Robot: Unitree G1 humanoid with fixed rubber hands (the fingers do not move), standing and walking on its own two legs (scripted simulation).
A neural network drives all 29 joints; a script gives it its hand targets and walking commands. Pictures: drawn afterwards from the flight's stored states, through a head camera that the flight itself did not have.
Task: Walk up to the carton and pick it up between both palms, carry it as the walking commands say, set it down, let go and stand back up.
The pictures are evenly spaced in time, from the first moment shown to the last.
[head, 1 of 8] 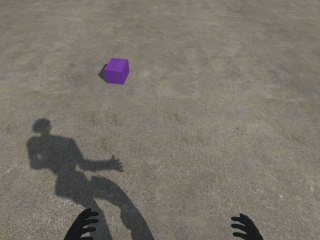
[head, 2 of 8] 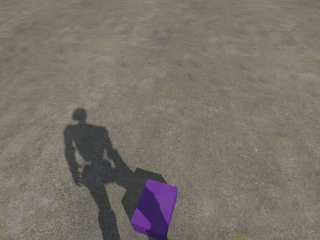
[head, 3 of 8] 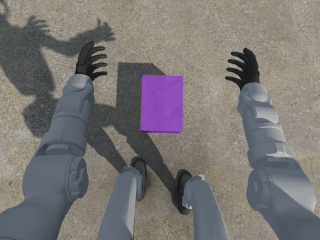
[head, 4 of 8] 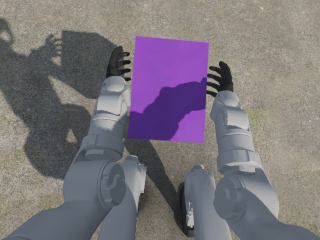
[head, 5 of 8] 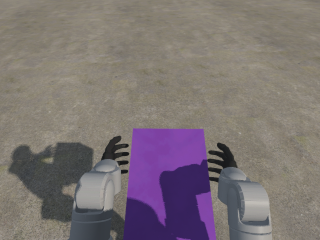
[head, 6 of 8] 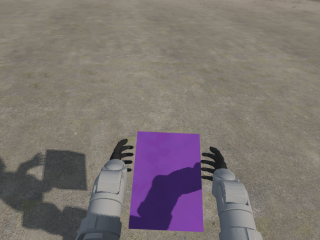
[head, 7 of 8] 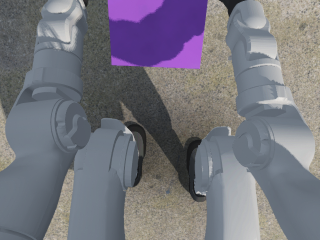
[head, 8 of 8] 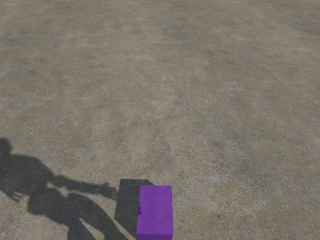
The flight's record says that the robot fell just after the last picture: no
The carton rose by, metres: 0.69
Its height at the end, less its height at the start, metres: +0.00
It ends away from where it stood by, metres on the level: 1.20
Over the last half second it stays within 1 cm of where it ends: yes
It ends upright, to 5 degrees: yes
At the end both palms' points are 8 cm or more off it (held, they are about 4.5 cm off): yes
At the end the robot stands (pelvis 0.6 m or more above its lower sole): yes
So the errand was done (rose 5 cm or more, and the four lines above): yes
